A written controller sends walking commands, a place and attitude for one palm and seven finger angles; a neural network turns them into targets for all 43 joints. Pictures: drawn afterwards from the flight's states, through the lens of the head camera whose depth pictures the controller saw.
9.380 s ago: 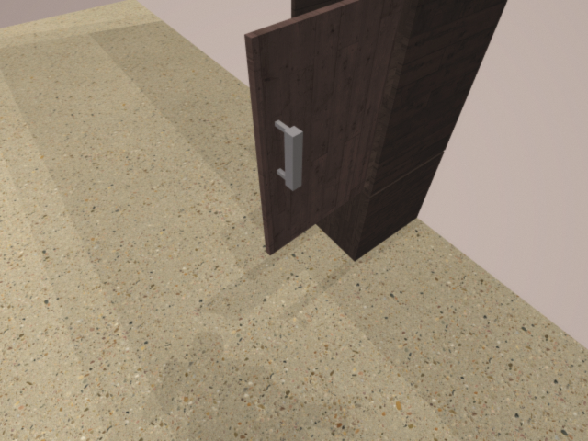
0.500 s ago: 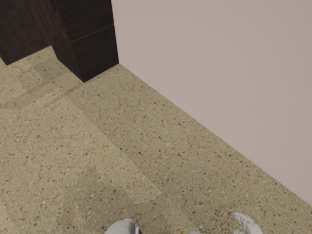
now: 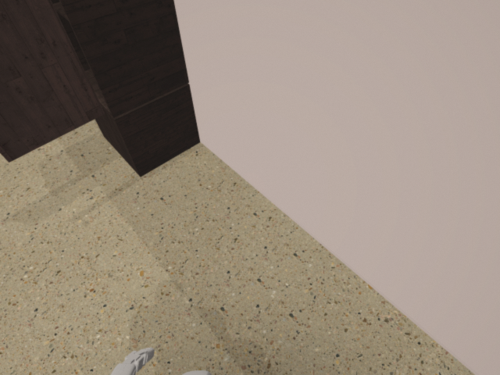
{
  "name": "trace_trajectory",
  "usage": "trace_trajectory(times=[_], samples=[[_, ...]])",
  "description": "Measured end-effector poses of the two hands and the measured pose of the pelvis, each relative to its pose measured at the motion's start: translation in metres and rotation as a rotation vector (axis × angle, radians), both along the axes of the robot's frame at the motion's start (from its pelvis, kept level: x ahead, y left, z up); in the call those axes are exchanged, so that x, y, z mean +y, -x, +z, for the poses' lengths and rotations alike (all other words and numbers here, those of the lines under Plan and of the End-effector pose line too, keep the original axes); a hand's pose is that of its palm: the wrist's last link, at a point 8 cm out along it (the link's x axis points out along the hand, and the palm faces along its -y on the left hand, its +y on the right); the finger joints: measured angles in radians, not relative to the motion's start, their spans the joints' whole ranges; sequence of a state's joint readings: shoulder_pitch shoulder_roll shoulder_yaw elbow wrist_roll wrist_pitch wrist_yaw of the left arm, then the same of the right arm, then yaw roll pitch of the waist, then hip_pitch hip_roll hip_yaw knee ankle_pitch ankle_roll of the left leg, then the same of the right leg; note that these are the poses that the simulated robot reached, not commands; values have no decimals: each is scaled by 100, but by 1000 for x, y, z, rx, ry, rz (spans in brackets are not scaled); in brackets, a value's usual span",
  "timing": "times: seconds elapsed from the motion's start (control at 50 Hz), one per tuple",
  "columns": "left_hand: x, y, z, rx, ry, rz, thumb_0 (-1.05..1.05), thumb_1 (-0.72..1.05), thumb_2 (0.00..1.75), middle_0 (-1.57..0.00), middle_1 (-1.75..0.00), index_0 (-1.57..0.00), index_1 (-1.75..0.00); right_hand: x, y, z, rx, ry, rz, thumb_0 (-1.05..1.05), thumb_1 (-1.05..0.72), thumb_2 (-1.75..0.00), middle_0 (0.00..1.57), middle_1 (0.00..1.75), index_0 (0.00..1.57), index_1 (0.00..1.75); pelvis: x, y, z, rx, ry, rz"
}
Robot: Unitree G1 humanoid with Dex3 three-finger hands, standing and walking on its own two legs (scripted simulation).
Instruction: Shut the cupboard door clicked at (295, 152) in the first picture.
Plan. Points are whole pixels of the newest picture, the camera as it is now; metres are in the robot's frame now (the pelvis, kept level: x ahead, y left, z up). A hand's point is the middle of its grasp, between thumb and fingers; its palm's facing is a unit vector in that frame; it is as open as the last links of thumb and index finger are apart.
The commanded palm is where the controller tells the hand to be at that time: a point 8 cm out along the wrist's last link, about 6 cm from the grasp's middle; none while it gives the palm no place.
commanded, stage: walk to a spot facing it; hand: left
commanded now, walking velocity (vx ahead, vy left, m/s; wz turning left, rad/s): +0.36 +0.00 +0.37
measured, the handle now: out of the picture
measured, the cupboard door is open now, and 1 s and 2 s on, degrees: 94 94 94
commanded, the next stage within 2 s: turn to face it in 0.78 s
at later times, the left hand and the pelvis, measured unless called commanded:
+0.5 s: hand (130, 361) +0.18 +0.24 -0.18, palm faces +0.23 -0.96 -0.13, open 7.4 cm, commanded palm none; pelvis +0.22 +0.07 +0.00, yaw +10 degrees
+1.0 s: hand (159, 192) +0.56 +0.25 -0.16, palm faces +0.16 -0.97 -0.17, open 7.4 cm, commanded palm none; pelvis +0.46 +0.06 -0.01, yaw +13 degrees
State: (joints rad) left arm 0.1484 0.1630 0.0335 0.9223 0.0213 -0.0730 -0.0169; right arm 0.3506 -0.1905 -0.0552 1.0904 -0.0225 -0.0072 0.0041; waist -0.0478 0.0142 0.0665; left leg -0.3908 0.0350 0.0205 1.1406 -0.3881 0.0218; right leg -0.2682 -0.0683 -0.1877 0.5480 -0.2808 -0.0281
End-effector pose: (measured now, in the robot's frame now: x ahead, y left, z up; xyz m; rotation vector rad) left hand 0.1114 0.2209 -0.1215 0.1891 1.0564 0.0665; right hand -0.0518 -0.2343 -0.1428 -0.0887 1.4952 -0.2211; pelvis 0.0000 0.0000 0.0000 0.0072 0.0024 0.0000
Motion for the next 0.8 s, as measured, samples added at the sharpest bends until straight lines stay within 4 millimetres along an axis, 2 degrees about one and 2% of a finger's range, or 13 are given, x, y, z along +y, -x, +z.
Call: trace_trajectory(times=[0.04,0.08,0.16,0.22,0.28,0.32,0.36,0.42,0.5,0.58,0.68,0.8], samples=[[-1,11,-1,44,4,68,0,92,90,-20,-30,-20,-30,-8,-37,5,-31,8,34,1,-91,-90,20,30,20,30,-3,-17,5,5,2,21],[8,19,0,80,-18,128,-2,95,90,-20,-30,-21,-30,-12,-79,10,-71,12,74,1,-91,-90,20,30,20,30,-6,-34,8,10,4,44],[18,44,-6,211,-23,195,-2,95,90,-20,-30,-20,-30,-8,-169,16,-170,13,160,1,-91,-90,19,30,19,30,-3,-69,10,13,7,82],[19,62,-13,317,-1,248,-1,94,90,-20,-30,-20,-30,6,-240,18,-248,7,235,1,-91,-90,19,30,19,30,6,-97,6,9,13,104],[20,76,-22,419,33,298,0,92,90,-20,-30,-20,-30,30,-311,19,-327,5,309,1,-91,-90,19,30,19,30,20,-128,-1,2,13,122],[23,78,-30,480,60,323,0,92,90,-20,-30,-20,-30,48,-353,17,-388,11,348,1,-91,-90,19,30,19,30,32,-150,-10,-4,10,130],[29,71,-40,527,86,333,0,91,90,-20,-30,-20,-30,63,-385,14,-450,27,364,0,-91,-90,19,30,20,30,47,-170,-20,-7,27,137],[44,33,-43,497,93,335,1,91,90,-20,-30,-20,-30,77,-402,17,-447,37,360,0,-91,-90,20,30,20,30,58,-193,-17,-19,17,147],[66,-50,-34,337,89,326,1,91,90,-20,-30,-20,-30,88,-397,22,-341,38,357,0,-91,-90,20,30,20,30,69,-222,-2,-16,25,171],[83,-131,-20,197,81,303,1,91,90,-20,-30,-20,-30,82,-391,27,-249,60,312,0,-94,-90,20,30,20,30,78,-255,9,-11,26,184],[100,-222,-9,107,53,254,1,92,90,-20,-30,-20,-30,78,-381,28,-137,55,247,0,-93,-90,20,30,20,30,80,-303,13,-7,18,185],[102,-333,-4,48,19,165,1,91,90,-19,-30,-20,-30,79,-375,20,9,26,162,0,-91,-90,20,30,20,30,74,-365,7,-1,4,172]])
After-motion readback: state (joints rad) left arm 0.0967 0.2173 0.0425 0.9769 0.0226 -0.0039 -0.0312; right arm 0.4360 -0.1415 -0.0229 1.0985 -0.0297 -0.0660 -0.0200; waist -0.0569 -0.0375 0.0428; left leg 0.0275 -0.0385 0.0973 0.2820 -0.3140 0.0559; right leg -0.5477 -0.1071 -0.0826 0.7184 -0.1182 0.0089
